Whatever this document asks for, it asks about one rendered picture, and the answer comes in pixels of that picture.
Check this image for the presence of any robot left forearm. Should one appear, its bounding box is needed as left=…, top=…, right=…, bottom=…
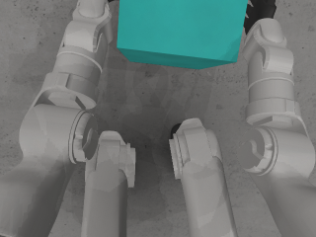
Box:
left=19, top=0, right=114, bottom=147

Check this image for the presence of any robot right forearm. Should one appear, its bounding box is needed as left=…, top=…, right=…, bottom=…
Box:
left=242, top=18, right=312, bottom=142

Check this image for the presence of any carton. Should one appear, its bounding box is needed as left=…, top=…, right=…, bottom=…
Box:
left=117, top=0, right=248, bottom=70

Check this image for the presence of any right robot shin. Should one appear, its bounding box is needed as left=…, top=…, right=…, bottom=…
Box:
left=176, top=118, right=223, bottom=165

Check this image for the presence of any robot right upper arm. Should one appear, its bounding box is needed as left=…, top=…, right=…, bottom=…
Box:
left=236, top=125, right=316, bottom=237

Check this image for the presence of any robot left thigh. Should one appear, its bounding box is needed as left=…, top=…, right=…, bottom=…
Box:
left=81, top=139, right=136, bottom=237

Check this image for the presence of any right robot hand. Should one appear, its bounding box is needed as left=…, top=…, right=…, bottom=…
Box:
left=243, top=0, right=277, bottom=35

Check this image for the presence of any robot left upper arm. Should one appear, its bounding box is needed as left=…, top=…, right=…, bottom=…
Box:
left=0, top=104, right=99, bottom=237

